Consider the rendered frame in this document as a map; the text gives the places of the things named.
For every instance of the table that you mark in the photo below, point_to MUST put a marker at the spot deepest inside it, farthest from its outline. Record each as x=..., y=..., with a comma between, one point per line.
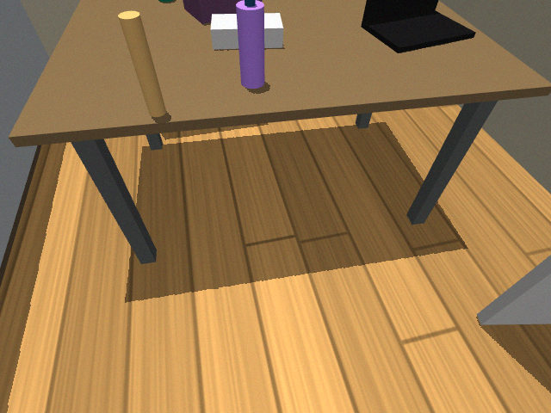
x=328, y=66

